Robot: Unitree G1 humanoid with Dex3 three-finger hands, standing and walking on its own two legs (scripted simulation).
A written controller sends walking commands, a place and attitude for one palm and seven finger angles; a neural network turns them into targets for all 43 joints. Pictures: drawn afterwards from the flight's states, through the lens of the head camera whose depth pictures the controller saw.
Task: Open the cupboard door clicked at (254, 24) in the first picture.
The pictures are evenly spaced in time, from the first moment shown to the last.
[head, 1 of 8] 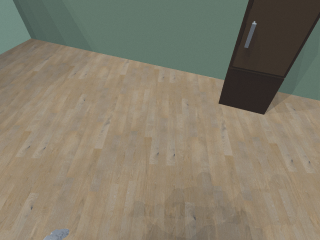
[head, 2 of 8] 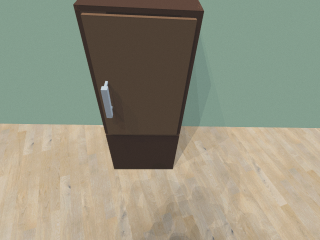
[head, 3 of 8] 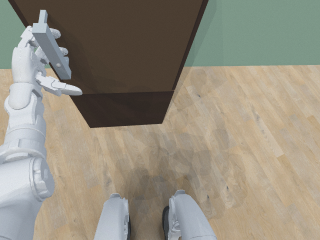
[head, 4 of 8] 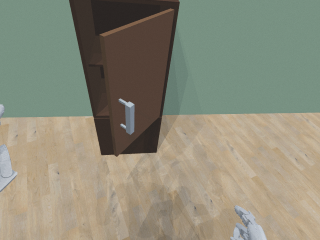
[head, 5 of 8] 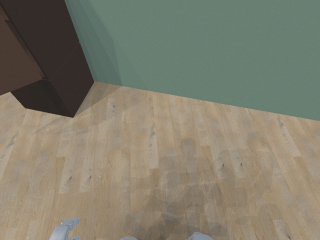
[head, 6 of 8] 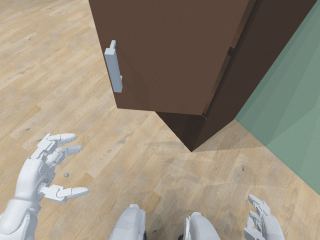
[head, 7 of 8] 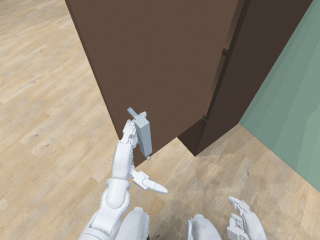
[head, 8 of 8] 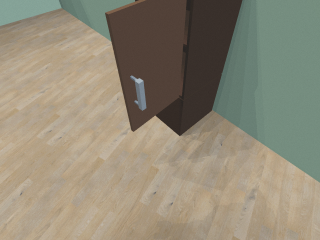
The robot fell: no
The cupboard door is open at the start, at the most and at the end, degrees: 0 94 93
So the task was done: yes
